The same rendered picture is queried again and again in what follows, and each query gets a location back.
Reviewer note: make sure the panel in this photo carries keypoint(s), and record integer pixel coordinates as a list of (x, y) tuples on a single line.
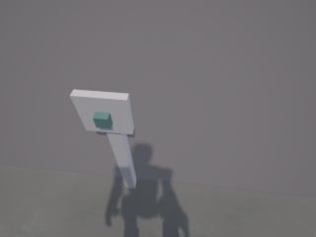
[(88, 102)]

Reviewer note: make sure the button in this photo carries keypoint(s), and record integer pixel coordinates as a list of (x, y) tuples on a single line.
[(103, 120)]

